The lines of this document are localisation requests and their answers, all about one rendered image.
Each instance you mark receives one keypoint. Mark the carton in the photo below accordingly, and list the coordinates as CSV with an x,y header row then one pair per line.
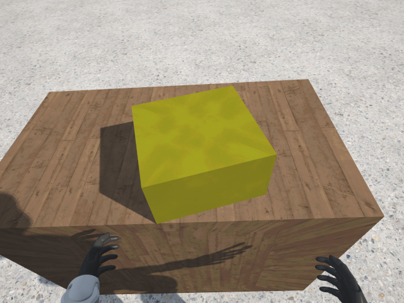
x,y
200,151

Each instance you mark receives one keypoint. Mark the left robot hand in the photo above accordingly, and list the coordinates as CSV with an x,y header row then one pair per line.
x,y
94,258

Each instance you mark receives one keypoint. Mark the left robot forearm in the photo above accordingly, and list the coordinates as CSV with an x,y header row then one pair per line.
x,y
82,289

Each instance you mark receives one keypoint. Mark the right robot hand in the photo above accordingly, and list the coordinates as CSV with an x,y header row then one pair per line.
x,y
349,290

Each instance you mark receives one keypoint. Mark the pedestal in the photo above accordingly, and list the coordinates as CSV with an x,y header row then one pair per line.
x,y
72,175

